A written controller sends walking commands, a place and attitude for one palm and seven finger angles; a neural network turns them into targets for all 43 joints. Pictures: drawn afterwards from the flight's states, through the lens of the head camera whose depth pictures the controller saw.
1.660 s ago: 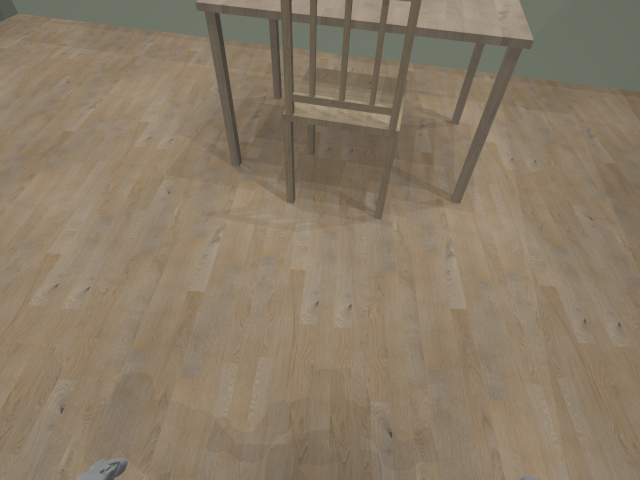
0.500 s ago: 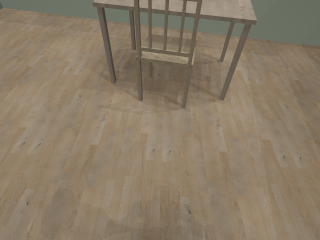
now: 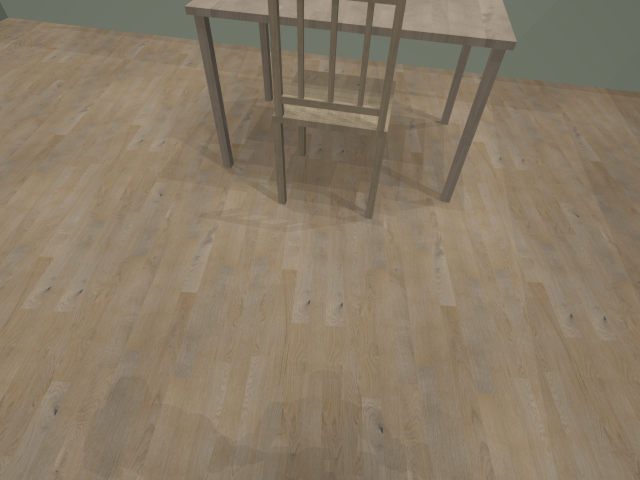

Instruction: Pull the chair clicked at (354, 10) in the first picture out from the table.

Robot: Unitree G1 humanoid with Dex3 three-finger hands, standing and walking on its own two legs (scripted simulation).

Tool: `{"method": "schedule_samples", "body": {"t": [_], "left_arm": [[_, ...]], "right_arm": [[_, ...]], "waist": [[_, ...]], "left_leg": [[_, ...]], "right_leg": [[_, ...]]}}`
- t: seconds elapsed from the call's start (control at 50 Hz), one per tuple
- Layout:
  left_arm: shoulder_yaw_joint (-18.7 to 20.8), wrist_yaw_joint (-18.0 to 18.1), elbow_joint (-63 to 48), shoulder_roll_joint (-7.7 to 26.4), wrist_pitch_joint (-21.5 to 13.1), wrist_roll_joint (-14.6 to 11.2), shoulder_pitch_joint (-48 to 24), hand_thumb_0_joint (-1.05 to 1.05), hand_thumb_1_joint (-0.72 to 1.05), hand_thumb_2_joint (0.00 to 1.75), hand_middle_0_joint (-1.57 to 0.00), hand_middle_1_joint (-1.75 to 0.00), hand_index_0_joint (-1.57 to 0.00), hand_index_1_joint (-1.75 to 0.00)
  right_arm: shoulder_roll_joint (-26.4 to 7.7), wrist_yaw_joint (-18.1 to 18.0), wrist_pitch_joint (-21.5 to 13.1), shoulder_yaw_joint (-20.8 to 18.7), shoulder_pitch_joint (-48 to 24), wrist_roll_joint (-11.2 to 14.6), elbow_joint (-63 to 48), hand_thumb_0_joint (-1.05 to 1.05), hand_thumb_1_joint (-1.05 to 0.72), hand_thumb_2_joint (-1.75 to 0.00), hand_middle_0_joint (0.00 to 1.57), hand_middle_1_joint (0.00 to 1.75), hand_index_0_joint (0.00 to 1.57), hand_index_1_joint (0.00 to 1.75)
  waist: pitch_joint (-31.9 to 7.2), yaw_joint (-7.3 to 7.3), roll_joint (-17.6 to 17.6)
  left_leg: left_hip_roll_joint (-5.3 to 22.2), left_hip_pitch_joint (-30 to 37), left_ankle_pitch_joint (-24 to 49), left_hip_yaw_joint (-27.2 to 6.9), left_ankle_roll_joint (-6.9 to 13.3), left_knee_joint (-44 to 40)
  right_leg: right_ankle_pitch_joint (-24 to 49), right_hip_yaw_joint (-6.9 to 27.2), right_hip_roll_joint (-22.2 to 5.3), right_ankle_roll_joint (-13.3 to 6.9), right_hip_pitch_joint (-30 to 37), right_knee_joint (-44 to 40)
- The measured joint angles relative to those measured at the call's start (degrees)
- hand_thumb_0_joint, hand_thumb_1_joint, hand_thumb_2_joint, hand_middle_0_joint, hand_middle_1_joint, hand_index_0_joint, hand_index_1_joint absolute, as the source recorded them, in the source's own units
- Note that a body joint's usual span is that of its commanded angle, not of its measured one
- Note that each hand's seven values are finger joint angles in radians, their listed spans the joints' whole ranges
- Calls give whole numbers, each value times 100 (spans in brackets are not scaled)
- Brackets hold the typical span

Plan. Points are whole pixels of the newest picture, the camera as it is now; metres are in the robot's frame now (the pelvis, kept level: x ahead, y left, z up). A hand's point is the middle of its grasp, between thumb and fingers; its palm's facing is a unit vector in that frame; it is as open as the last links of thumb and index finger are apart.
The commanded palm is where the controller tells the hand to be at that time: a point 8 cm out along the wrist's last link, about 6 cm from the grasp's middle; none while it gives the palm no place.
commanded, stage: walk to a spot facing it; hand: left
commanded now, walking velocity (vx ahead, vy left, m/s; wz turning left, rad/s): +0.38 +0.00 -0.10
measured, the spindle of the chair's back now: (332, 54) +1.37 +0.04 -0.07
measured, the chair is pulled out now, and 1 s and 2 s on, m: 0.00 0.00 0.00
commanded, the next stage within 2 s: take the last steps up to it in 1.28 s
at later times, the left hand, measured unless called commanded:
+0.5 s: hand out of the picture +0.14 +0.19 -0.19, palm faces -0.08 -0.99 -0.14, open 7.4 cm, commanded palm none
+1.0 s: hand (250, 350) +0.36 +0.15 -0.18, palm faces +0.00 -0.98 -0.18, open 7.3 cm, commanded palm none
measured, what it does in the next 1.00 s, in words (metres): walks ahead: right foot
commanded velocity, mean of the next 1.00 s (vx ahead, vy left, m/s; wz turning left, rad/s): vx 0.38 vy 0.00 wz -0.02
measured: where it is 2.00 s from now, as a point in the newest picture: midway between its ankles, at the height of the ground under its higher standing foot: (335, 332)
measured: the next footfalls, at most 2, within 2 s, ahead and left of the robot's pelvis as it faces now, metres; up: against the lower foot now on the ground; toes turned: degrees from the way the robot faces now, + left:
right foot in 0.66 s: +0.35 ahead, -0.13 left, +0.00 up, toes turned -13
left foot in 1.14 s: +0.55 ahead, +0.10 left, +0.00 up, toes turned +9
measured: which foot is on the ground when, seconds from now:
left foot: down 0.00-0.66, up 0.68-1.00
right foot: down 0.00-0.30, up 0.32-0.64, down 0.66-1.00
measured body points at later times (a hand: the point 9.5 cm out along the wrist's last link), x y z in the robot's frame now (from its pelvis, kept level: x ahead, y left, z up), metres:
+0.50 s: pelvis +0.12 +0.02 -0.01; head +0.15 +0.04 +0.44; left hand +0.14 +0.25 -0.18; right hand -0.01 -0.18 -0.15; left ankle -0.01 +0.12 -0.75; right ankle +0.14 -0.11 -0.68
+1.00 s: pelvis +0.35 -0.03 -0.01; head +0.35 -0.02 +0.44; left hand +0.36 +0.20 -0.17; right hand +0.41 -0.27 -0.15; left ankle +0.44 +0.10 -0.70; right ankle +0.31 -0.12 -0.75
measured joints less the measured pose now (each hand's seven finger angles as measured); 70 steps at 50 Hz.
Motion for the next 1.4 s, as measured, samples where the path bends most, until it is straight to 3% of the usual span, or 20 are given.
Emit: {"method": "schedule_samples", "body": {"t": [0.24,0.3,0.4,0.44,0.48,0.54,0.62,0.66,0.68,0.74,0.8,0.88,0.94,1.04,1.14,1.16,1.2,1.26,1.32,1.4], "left_arm": [[106,-77,8,-537,45,32,912,0,91,90,-20,-30,-20,-30],[162,-71,109,-657,30,27,1232,0,90,90,-21,-30,-20,-30],[209,-76,306,-804,111,67,1308,1,91,90,-21,-30,-20,-30],[257,-106,237,-797,104,72,1125,1,91,90,-21,-30,-20,-30],[294,-149,101,-782,99,74,870,1,91,90,-20,-30,-20,-30],[312,-183,-141,-784,82,55,409,1,91,90,-20,-30,-20,-30],[321,-188,-433,-782,-44,31,-128,1,92,90,-20,-30,-20,-30],[336,-172,-542,-762,-178,56,-236,1,91,90,-20,-30,-20,-30],[358,-142,-561,-775,-262,79,-280,1,91,90,-20,-30,-20,-30],[381,-74,-556,-764,-377,40,-277,0,91,90,-20,-30,-20,-30],[358,2,-418,-807,-354,29,-80,0,91,90,-20,-30,-20,-30],[379,91,-211,-848,-356,49,308,-1,94,90,-21,-30,-20,-30],[356,65,-80,-860,-352,67,614,0,94,90,-20,-30,-20,-30],[310,30,52,-906,-388,80,1054,0,92,90,-20,-30,-20,-30],[298,17,186,-939,-359,85,1489,0,91,90,-20,-30,-20,-30],[304,12,234,-939,-335,74,1556,0,91,90,-20,-30,-20,-30],[303,-14,326,-964,-234,41,1569,0,91,90,-20,-30,-20,-30],[336,-38,387,-947,-146,43,1456,1,91,90,-20,-30,-20,-30],[398,-37,286,-910,-90,70,1244,1,91,90,-20,-30,-20,-30],[468,-18,67,-857,5,101,922,1,91,90,-20,-30,-20,-30]], "right_arm": [[439,45,48,-31,833,-82,30,1,-91,-90,20,30,20,30],[626,34,-40,-46,1069,-66,84,1,-91,-90,20,30,20,30],[915,-104,-372,-80,1568,-96,63,1,-91,-90,20,30,20,30],[1038,-143,-403,-71,1817,-97,145,1,-91,-90,20,30,20,30],[1143,-169,-406,-62,2042,-90,280,1,-91,-90,20,30,20,30],[1247,-192,-389,-50,2310,-85,472,1,-91,-90,20,30,20,30],[1268,-176,-341,-77,2505,-59,684,1,-91,-90,20,30,20,30],[1258,-154,-296,-112,2593,-38,774,1,-91,-90,21,30,20,30],[1239,-132,-254,-131,2551,-14,818,1,-91,-90,21,30,20,30],[1209,-91,-156,-192,2206,44,713,1,-91,-90,21,30,20,30],[1119,-72,-135,-268,1700,-6,412,1,-91,-90,20,30,20,30],[975,-49,-113,-347,1044,-75,-89,1,-92,-90,20,30,20,30],[907,-14,-83,-394,676,-94,-344,1,-93,-90,20,30,20,30],[835,124,-90,-396,290,-87,-542,1,-93,-90,20,30,19,30],[856,178,-157,-330,75,-99,-616,1,-92,-90,20,30,19,30],[884,165,-216,-319,32,-118,-629,1,-92,-90,20,30,20,30],[938,122,-337,-286,-4,-136,-681,1,-92,-90,20,30,20,30],[1060,22,-404,-228,169,-101,-624,1,-92,-90,20,30,20,30],[1037,-153,-497,-351,389,-16,-562,-2,-96,-90,21,30,20,30],[949,-177,-454,-303,752,-42,-321,-2,-96,-90,20,30,20,30]], "waist": [[-341,44,86],[-325,64,-91],[-155,-134,-157],[-37,-186,-159],[80,-198,-154],[270,-213,-93],[476,-280,45],[478,-256,63],[501,-215,117],[473,-251,65],[313,-249,17],[54,-243,103],[-97,-192,144],[-136,37,94],[-18,273,-33],[42,272,-114],[176,267,-174],[217,211,-193],[196,158,-229],[87,151,-233]], "left_leg": [[181,-310,-980,67,86,1135],[109,-156,-1158,221,89,1194],[97,394,-1276,466,182,745],[104,669,-1214,488,166,413],[106,941,-1157,519,131,76],[121,1330,-1132,572,66,-350],[221,1738,-1411,658,-66,-429],[307,1698,-1767,687,-79,251],[425,1463,-1909,671,-33,1042],[397,59,-1628,198,170,4250],[492,-1131,-1017,170,229,5346],[724,-2211,-506,199,99,4849],[846,-2561,-134,280,-21,4084],[848,-2411,159,437,-62,2549],[597,-1733,-46,707,102,1482],[503,-1618,101,787,247,1420],[431,-1519,-166,917,411,1671],[351,-1058,-359,1083,396,1365],[245,-545,-281,1262,410,777],[182,-7,-264,1450,386,210]], "right_leg": [[-669,6,143,-41,-90,616],[-966,128,57,-23,-85,900],[-1388,-175,-7,-220,-1194,3481],[-1208,-333,-119,-207,-1676,3954],[-891,-449,-255,-182,-2095,3961],[-347,-635,-393,-193,-2428,3121],[27,-868,-250,-375,-2306,1862],[299,-956,-116,-492,-1929,1367],[370,-990,-51,-524,-1874,1479],[-165,-1077,-43,-539,-1645,1794],[-213,-1114,-1,-474,-1132,1329],[-175,-1161,85,-445,-560,671],[-220,-1192,124,-386,-187,311],[-469,-1251,102,-217,346,14],[-1050,-1290,-91,68,719,282],[-1255,-1249,-228,79,638,680],[-1537,-910,-350,-33,12,2392],[-1236,-550,-376,-119,-1027,4406],[-686,-401,-495,-62,-1798,4830],[-157,-321,-567,11,-2432,4552]]}}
